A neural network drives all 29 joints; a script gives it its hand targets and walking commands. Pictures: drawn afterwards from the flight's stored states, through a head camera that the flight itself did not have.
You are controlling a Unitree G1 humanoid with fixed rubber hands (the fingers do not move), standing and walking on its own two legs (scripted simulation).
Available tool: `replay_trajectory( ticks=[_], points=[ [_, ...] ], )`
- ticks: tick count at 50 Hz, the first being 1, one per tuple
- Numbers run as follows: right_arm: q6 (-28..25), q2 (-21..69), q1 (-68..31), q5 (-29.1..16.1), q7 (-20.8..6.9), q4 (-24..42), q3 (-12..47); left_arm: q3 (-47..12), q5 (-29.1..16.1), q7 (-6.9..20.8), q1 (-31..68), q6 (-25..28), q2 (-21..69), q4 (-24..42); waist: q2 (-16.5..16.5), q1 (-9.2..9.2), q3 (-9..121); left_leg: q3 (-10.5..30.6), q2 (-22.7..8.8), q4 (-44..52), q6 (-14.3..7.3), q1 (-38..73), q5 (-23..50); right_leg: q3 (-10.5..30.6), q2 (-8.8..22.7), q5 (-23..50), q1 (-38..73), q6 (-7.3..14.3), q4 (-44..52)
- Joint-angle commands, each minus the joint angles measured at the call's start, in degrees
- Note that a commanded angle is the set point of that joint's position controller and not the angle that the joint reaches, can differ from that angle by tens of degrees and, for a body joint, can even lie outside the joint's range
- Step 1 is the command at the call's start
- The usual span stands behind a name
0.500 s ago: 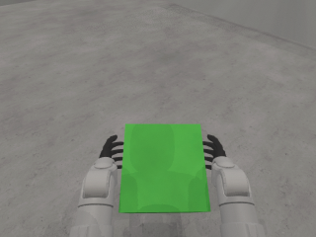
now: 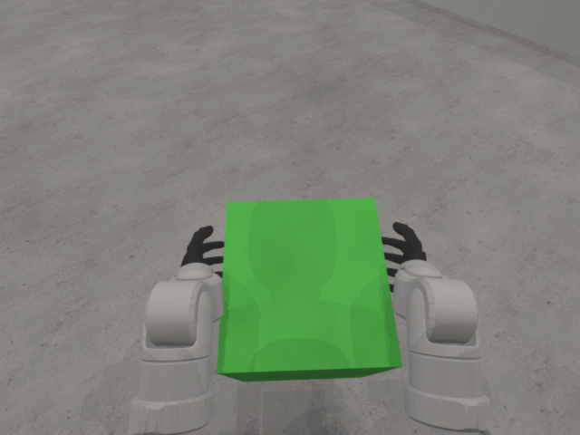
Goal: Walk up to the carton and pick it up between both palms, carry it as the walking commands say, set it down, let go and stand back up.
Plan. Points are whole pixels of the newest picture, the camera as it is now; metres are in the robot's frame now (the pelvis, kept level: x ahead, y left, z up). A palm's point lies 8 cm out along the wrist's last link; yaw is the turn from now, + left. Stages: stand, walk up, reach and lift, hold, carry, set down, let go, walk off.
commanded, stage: carry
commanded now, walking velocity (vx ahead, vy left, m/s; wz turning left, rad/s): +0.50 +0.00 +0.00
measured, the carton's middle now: (301, 300) +0.31 +0.00 -0.02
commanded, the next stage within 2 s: none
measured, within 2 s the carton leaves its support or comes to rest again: neither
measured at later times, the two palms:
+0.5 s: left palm (251, 135) +0.61 +0.09 +0.07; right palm (396, 142) +0.60 -0.18 +0.06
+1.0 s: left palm (250, 57) +0.94 +0.12 +0.06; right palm (358, 57) +0.93 -0.15 +0.06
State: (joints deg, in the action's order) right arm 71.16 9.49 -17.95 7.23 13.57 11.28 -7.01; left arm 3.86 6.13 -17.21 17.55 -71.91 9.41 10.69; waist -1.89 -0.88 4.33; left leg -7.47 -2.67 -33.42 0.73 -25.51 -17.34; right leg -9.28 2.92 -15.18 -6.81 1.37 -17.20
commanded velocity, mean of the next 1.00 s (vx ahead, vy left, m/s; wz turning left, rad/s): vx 0.50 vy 0.00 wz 0.00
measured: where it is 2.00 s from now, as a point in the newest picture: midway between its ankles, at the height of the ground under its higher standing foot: (308, 188)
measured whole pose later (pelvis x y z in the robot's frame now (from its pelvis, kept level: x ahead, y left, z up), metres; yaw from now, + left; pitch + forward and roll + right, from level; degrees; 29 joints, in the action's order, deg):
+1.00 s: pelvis +0.64 +0.00 -0.01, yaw -4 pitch +3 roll +0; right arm 69.5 11.0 -22.1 7.2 14.3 8.0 -8.8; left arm 8.0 7.2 -16.7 20.5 -71.8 10.3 10.2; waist -1.4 0.3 -2.4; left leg -14.9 -1.1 -22.9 -4.2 -15.4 -10.5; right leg -4.7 6.7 -20.0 -24.8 1.3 -63.5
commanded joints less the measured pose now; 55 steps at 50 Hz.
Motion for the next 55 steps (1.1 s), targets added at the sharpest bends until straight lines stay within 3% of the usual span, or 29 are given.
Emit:
replay_trajectory(
  ticks=[1, 3, 4, 5, 6, 7, 8, 9, 11, 16, 18, 20, 21, 22, 23, 24, 25, 27, 33, 37, 39, 41, 42, 43, 44, 45, 47, 49, 55],
  points=[
    [-0.8, 60.0, -27.4, -25.0, -22.3, 3.4, 35.5, -33.6, -25.4, 25.4, 30.1, 1.7, 60.0, 5.3, -5.2, 0.03, 14.0, -4.8, 2.1, 8.4, 0.2, 7.1, 7.5, 4.8, 10.8, 13.0, 8.2, 5.6, 2.6],
    [-0.5, 60.0, -26.2, -24.8, -22.3, 2.4, 35.4, -33.6, -24.6, 25.7, 29.2, 1.3, 59.9, 3.9, -1.5, 0.88, 17.0, -5.8, 1.8, 12.4, -1.0, 25.3, 7.8, -0.7, 7.0, 14.2, -0.7, 3.1, -8.6],
    [-0.4, 59.5, -24.5, -24.1, -22.3, 1.0, 34.8, -33.9, -24.1, 26.0, 29.4, 1.0, 59.8, 3.1, 3.2, 2.26, 21.5, 2.8, -4.8, 12.7, -3.4, 38.8, 1.5, -2.8, 6.0, 10.0, -10.4, 0.7, -21.2],
    [-0.7, 58.6, -23.0, -22.5, -22.1, -0.5, 33.7, -34.2, -24.3, 26.5, 29.9, 0.4, 59.0, 2.3, 17.3, 2.54, 22.8, 26.3, -18.8, 16.6, -9.6, 47.2, -3.4, -3.6, 1.3, -2.9, -26.1, -1.7, -38.3],
    [-1.3, 59.9, -23.9, -22.0, -22.0, -2.4, 33.1, -33.4, -23.7, 27.0, 29.7, 0.5, 58.4, 0.2, 17.1, 1.6, 19.2, 35.6, -24.0, 18.8, -14.5, 47.2, 3.6, 3.0, -0.9, -16.1, -36.9, -1.1, -45.9],
    [-2.6, 59.8, -26.2, -21.2, -21.9, -3.4, 31.8, -31.7, -22.9, 27.5, 30.6, 2.0, 58.4, -2.5, 11.0, 2.07, 18.3, 31.6, -23.7, 17.4, -14.9, 45.3, 9.2, 6.7, 3.5, -16.3, -38.5, -0.2, -49.1],
    [-3.4, 60.8, -27.7, -22.0, -21.9, -0.6, 33.2, -33.2, -24.4, 27.8, 32.1, 2.9, 59.6, 0.3, 6.2, 2.35, 17.5, 26.9, -22.0, 17.8, -12.8, 42.3, 12.2, 7.3, 5.5, -14.9, -37.2, 0.4, -48.2],
    [-3.6, 61.6, -29.9, -23.2, -21.9, 2.8, 34.3, -34.2, -25.4, 27.8, 33.7, 3.3, 61.0, 2.6, 4.6, 2.3, 16.1, 21.7, -20.5, 20.2, -10.6, 38.8, 9.5, 7.2, 6.8, -13.1, -35.4, 0.6, -42.4],
    [-3.6, 62.0, -32.1, -24.8, -21.9, 4.9, 35.4, -34.0, -25.7, 27.0, 34.9, 3.4, 62.0, 3.9, 7.4, 2.3, 14.4, 12.4, -17.0, 23.4, -8.6, 33.8, 10.6, 3.6, 5.7, -8.0, -29.6, -0.1, -32.7],
    [-1.5, 61.0, -29.1, -25.6, -22.7, 4.5, 35.9, -33.2, -24.5, 25.6, 31.2, 2.1, 60.7, 3.9, 11.0, 2.26, 12.9, 2.0, -13.3, 20.7, -6.4, 31.8, 21.5, -2.8, 1.6, 4.8, -20.5, -0.3, -15.6],
    [-0.9, 60.5, -28.8, -25.3, -23.0, 4.3, 35.7, -33.2, -24.0, 25.7, 30.5, 1.7, 60.0, 3.6, 10.8, 2.19, 12.3, -0.9, -11.6, 17.5, -5.5, 30.1, 19.4, -5.3, 0.2, 8.1, -14.6, -0.2, -10.9],
    [-0.3, 60.3, -27.5, -24.9, -23.1, 3.3, 35.7, -33.2, -23.8, 26.0, 29.3, 1.4, 59.9, 2.3, 6.6, 0.93, 15.4, -6.3, -7.3, 4.2, -2.6, 21.7, 21.9, -7.5, -1.9, 9.8, 3.5, 0.9, -5.8],
    [0.0, 59.8, -28.1, -24.6, -23.3, 3.0, 35.8, -32.5, -23.3, 26.1, 27.1, 1.4, 59.7, 0.6, 1.5, -1.08, 19.3, -6.8, -5.8, -8.5, -0.9, 11.9, 18.3, 0.0, 2.7, 5.6, 16.8, 2.5, -6.1],
    [0.5, 59.3, -29.5, -24.1, -23.5, 2.1, 35.8, -31.8, -22.0, 26.3, 25.0, 1.6, 58.6, -1.7, -14.6, -1.61, 23.1, -4.9, -0.1, -25.9, 0.7, -3.8, 1.6, 26.9, 17.9, -0.7, 26.2, 8.6, -0.4],
    [0.6, 58.9, -30.9, -23.4, -23.6, 1.6, 36.1, -31.4, -22.0, 26.7, 26.2, 1.9, 59.5, -1.8, -17.6, -0.94, 22.3, 2.0, 1.5, -34.6, -1.0, -13.6, -11.9, 35.8, 22.7, 3.1, 27.8, 12.0, 2.6],
    [0.2, 60.7, -30.2, -24.0, -23.7, 1.1, 36.1, -31.9, -22.4, 26.7, 28.3, 2.1, 60.5, 1.0, -11.7, -0.65, 21.8, 7.3, -1.7, -39.2, -2.6, -16.6, -11.7, 31.6, 22.9, 8.4, 26.1, 11.7, 1.4],
    [-0.2, 62.1, -31.1, -24.9, -23.8, 1.6, 36.1, -32.3, -22.4, 26.5, 29.4, 2.3, 61.5, 2.6, -6.3, -0.64, 21.3, 8.8, -3.5, -38.8, -2.8, -17.6, -10.0, 27.4, 22.1, 13.2, 24.7, 10.9, 0.5],
    [-0.7, 64.5, -31.4, -26.0, -23.7, 1.1, 36.4, -32.1, -22.5, 26.3, 30.6, 2.5, 62.3, 4.1, -2.0, -0.69, 19.2, 8.8, -6.0, -28.4, -1.8, -16.0, -7.2, 18.0, 19.9, 17.5, 20.8, 7.6, 1.8],
    [-1.9, 64.0, -29.0, -24.4, -21.8, 5.1, 36.3, -32.8, -25.3, 26.8, 31.1, 2.5, 61.9, 7.0, -5.9, -0.21, 15.6, 0.2, -2.1, -6.0, -0.3, -7.9, 8.0, 2.6, 12.8, 28.3, 17.6, 6.5, 4.9],
    [-1.0, 61.9, -26.7, -23.7, -21.6, 4.9, 36.8, -33.0, -24.4, 27.0, 27.8, 1.7, 60.1, 5.6, -7.6, -0.63, 12.8, -4.4, -0.1, 3.9, -1.3, -2.6, 16.1, -2.0, 11.4, 32.5, 19.6, 5.2, 5.3],
    [-0.4, 61.2, -26.7, -24.1, -22.0, 4.0, 36.9, -33.5, -23.8, 27.1, 27.8, 1.3, 59.3, 5.2, -7.6, -0.44, 12.7, -6.1, 0.6, 6.2, -2.2, 1.9, 15.5, -3.7, 11.3, 35.1, 20.5, 4.2, 0.7],
    [-0.1, 61.3, -26.4, -24.7, -22.6, 2.2, 36.7, -33.8, -23.4, 27.2, 28.4, 0.9, 58.8, 4.6, -3.9, 1.55, 16.2, -10.2, 4.1, 11.0, -3.2, 19.4, 12.7, -8.5, 8.6, 35.9, 12.8, 1.2, -13.9],
    [0.0, 61.0, -25.5, -24.9, -23.0, 0.6, 36.3, -33.7, -22.5, 27.4, 28.3, 0.6, 58.6, 3.9, 1.0, 2.95, 20.6, -3.1, -0.4, 9.7, -4.5, 34.8, 7.5, -7.9, 7.5, 25.7, 0.8, -0.6, -27.4],
    [-0.1, 60.9, -24.8, -24.1, -23.4, -1.9, 35.3, -34.1, -22.2, 27.6, 28.5, 0.1, 58.9, 3.0, 14.1, 2.23, 22.0, 19.8, -14.2, 13.2, -8.3, 43.3, 4.0, -6.4, 2.4, 4.6, -15.1, -1.9, -43.5],
    [-0.6, 61.8, -25.2, -24.6, -23.6, -4.0, 34.4, -34.3, -22.8, 27.7, 29.9, 0.1, 58.8, 3.0, 19.5, 0.94, 23.0, 36.9, -22.6, 18.6, -14.4, 49.6, 11.0, 2.4, -2.9, -14.0, -30.4, -2.4, -55.6],
    [-1.0, 62.7, -29.2, -25.8, -23.6, -1.5, 34.8, -34.8, -23.6, 27.7, 32.5, 0.8, 59.3, 3.3, 11.1, 1.45, 22.8, 30.1, -21.1, 16.7, -13.4, 47.5, 17.8, 7.6, 2.3, -12.9, -31.9, -0.9, -59.2],
    [-1.7, 63.9, -30.4, -25.1, -23.1, -0.5, 34.2, -34.5, -24.7, 27.9, 34.2, 1.6, 61.5, 3.7, 3.9, 2.0, 19.8, 19.9, -18.7, 17.4, -9.8, 39.1, 23.8, 9.0, 6.2, -6.4, -30.0, 0.7, -53.4],
    [-2.3, 64.6, -31.4, -25.6, -22.7, 1.2, 34.3, -34.3, -25.2, 27.2, 35.9, 2.2, 62.3, 5.3, 6.7, 1.9, 19.8, 11.6, -16.5, 20.8, -7.9, 35.6, 21.9, 7.0, 6.5, -2.5, -26.1, 0.5, -44.9],
    [-1.4, 62.0, -27.8, -24.7, -22.7, 2.1, 33.7, -33.6, -24.9, 25.6, 32.5, 1.9, 61.3, 3.8, 9.1, 1.89, 16.1, 2.5, -12.9, 21.9, -8.3, 39.5, 32.8, 1.2, 4.4, 4.1, -29.0, -1.1, -27.2]
  ],
)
